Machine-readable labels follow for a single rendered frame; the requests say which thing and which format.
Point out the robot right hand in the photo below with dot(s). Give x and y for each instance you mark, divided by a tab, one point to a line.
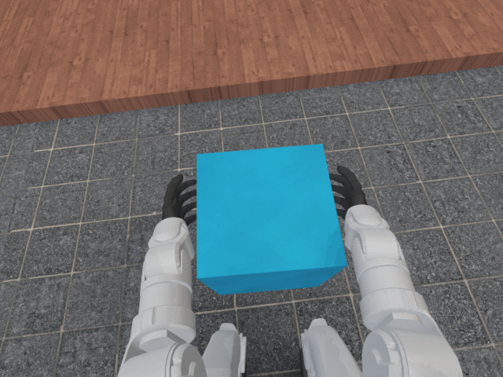
352	190

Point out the robot thigh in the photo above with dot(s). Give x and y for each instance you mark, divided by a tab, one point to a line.
326	353
225	355

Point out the left robot thigh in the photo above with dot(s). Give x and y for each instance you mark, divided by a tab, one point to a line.
225	355

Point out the carton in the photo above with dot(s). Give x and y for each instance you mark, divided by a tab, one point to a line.
266	220

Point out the robot left hand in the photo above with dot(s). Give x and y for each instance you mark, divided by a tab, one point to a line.
172	207

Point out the left robot forearm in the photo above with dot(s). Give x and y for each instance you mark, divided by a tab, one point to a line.
165	313

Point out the left robot upper arm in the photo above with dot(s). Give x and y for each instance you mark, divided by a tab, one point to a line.
179	359

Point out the right robot thigh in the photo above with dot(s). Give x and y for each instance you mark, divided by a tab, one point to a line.
326	353

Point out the right robot upper arm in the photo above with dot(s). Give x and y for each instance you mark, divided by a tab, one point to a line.
395	352

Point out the right robot forearm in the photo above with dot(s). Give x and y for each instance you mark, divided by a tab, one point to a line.
388	295

